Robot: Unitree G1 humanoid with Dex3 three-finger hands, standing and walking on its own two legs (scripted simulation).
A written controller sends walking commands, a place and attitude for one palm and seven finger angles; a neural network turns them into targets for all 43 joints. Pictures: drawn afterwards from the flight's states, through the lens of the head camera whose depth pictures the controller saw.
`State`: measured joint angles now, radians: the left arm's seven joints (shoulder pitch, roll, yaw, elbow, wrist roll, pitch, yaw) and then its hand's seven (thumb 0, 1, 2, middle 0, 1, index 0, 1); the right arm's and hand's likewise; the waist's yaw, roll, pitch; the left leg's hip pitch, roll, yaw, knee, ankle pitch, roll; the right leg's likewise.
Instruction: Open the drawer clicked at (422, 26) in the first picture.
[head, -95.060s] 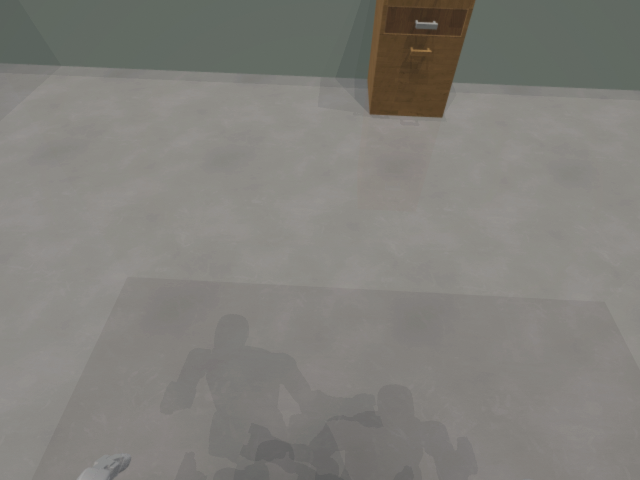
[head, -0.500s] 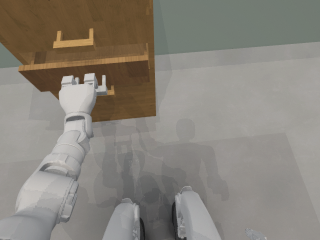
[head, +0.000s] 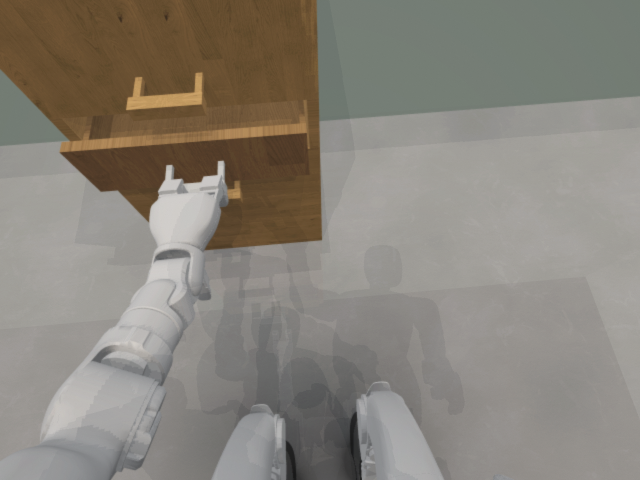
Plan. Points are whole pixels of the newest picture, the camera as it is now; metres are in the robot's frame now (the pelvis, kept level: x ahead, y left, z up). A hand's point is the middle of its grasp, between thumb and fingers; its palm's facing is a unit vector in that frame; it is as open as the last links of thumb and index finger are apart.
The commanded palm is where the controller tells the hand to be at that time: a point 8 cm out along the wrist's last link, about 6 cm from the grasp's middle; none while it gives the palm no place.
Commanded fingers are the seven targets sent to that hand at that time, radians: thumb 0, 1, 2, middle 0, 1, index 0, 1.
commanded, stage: re-aim the fingers above the handle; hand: left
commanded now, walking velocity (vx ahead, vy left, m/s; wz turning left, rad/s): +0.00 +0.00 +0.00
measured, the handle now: (195, 180) +0.57 +0.18 -0.13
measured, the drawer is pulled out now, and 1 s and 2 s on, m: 0.06 0.06 0.06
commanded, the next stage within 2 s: lower the fingers behind the handle in 0.40 s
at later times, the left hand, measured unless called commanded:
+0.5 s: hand (217, 234) +0.44 +0.13 -0.06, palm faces -0.17 -0.06 -0.98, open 13.8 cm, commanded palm +0.45 +0.15 -0.02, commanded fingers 0.00 -0.50 0.30 -0.30 -1.20 -0.30 -1.20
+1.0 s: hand (208, 218) +0.48 +0.14 -0.08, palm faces -0.02 -0.04 -1.00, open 13.8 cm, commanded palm +0.45 +0.16 -0.05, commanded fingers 0.00 -0.50 0.30 -0.30 -1.20 -0.30 -1.20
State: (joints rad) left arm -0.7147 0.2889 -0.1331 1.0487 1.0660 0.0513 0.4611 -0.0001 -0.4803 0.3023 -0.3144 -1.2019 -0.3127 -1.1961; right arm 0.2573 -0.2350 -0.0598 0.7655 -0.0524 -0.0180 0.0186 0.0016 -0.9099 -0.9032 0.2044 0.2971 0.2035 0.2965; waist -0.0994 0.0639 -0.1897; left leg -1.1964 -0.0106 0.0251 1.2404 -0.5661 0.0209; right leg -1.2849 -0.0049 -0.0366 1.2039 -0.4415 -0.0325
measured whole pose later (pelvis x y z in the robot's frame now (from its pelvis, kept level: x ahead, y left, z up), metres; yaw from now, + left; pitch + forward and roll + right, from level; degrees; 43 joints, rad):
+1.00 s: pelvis -0.01 +0.00 -0.03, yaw +0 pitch +33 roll +0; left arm -0.78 0.35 -0.07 1.06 1.18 -0.09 0.56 0.00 -0.48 0.30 -0.32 -1.20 -0.32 -1.20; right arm 0.26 -0.23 -0.04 0.79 -0.09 -0.06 0.02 0.00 -0.91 -0.90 0.21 0.30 0.20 0.30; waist -0.13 0.06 -0.24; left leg -1.35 0.00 0.00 1.39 -0.62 0.01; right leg -1.43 0.00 -0.06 1.34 -0.48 -0.05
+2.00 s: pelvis -0.05 +0.00 -0.08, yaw +0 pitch +35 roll -1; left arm -1.00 0.38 -0.13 1.19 1.11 0.14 0.52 0.00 -0.48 0.30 -0.32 -1.24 -0.25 -1.29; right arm 0.25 -0.24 -0.02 0.77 -0.06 -0.08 0.04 0.00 -0.91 -0.90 0.20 0.30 0.20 0.30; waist -0.15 0.06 -0.23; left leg -1.58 -0.02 0.01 1.59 -0.61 0.02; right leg -1.65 -0.02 -0.06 1.51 -0.47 -0.04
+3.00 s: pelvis +0.01 +0.00 +0.00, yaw +0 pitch +30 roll +0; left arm -0.75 0.30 -0.13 1.07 1.11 0.00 0.48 0.00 -0.48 0.30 -0.32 -1.20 -0.31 -1.20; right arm 0.27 -0.24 -0.05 0.76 -0.05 -0.03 0.01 0.00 -0.91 -0.90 0.21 0.30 0.20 0.30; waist -0.11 0.05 -0.21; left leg -1.17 -0.01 0.01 1.23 -0.58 0.01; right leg -1.26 0.00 -0.05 1.19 -0.45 -0.04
